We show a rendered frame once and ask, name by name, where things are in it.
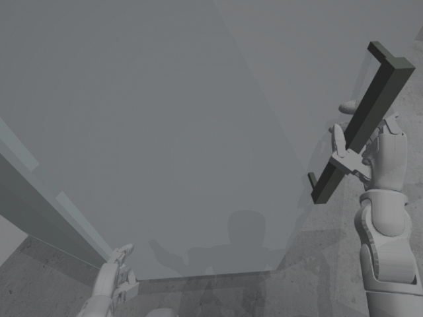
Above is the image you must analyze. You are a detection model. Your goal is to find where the right robot hand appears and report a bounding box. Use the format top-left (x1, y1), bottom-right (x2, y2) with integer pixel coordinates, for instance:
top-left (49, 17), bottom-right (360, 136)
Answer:
top-left (328, 99), bottom-right (408, 192)

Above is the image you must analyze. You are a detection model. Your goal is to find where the left robot hand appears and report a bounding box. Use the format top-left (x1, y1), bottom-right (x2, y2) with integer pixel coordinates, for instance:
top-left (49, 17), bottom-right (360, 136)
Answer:
top-left (90, 244), bottom-right (139, 307)

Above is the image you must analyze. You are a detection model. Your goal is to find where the fridge door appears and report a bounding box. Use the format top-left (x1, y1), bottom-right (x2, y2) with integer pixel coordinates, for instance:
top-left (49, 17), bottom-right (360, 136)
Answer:
top-left (0, 0), bottom-right (423, 280)

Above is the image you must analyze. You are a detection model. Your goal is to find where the handle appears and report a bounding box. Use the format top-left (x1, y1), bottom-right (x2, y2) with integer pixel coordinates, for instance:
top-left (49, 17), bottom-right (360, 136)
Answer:
top-left (308, 41), bottom-right (416, 204)

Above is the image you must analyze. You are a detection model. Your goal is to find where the right robot forearm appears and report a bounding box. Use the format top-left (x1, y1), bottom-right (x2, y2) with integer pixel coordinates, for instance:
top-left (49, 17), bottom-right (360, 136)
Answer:
top-left (354, 189), bottom-right (423, 317)

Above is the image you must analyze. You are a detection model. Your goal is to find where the left robot forearm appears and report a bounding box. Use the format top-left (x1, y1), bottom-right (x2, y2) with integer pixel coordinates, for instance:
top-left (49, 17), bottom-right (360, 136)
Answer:
top-left (76, 295), bottom-right (114, 317)

